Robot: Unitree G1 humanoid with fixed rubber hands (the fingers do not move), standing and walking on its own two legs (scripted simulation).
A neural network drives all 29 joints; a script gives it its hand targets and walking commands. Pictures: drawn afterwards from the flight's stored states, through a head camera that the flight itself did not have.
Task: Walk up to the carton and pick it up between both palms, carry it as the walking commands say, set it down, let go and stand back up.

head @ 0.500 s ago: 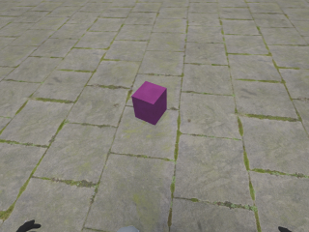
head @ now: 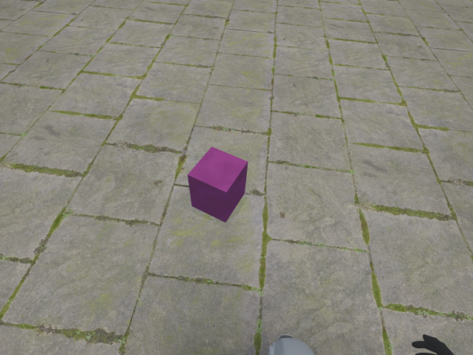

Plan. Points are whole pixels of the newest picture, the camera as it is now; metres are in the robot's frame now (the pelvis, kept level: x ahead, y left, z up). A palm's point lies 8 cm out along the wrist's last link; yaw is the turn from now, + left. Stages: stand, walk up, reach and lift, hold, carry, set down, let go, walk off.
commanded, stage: walk up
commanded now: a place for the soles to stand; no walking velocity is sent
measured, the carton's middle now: (218, 184) +0.95 +0.04 -0.64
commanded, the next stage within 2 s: none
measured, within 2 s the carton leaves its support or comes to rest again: neither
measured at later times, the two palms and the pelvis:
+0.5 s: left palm (19, 307) +0.23 +0.38 -0.09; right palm (378, 245) +0.34 -0.30 -0.07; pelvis +0.20 +0.03 -0.01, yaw +1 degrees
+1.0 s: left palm (59, 190) +0.47 +0.39 -0.06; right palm (351, 206) +0.45 -0.29 -0.09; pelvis +0.38 +0.04 -0.01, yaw -1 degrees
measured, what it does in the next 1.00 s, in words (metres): walks ahead: right foot, then left foot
